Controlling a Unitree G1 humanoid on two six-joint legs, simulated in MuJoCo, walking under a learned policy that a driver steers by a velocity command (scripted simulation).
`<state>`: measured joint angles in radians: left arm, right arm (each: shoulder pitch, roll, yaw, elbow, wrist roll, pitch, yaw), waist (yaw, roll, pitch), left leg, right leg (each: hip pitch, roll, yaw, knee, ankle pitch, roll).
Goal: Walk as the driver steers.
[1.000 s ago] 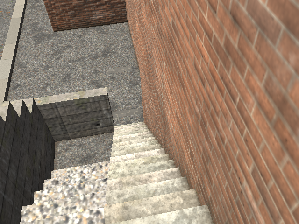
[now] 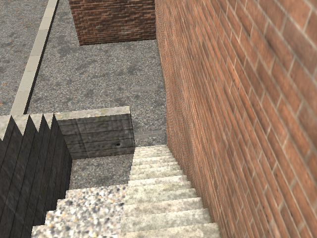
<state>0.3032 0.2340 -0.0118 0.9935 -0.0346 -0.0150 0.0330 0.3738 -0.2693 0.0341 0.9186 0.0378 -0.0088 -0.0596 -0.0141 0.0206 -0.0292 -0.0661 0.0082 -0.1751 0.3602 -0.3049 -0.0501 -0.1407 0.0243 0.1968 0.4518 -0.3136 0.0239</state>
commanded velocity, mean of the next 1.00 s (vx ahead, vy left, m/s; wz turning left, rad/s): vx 0.47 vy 0.00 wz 0.00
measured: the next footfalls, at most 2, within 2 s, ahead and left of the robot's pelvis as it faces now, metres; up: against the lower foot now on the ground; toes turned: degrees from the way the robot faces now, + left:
left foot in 1.14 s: +0.52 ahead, +0.13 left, -0.45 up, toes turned +0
right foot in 1.14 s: +0.50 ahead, -0.08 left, -0.43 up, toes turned +5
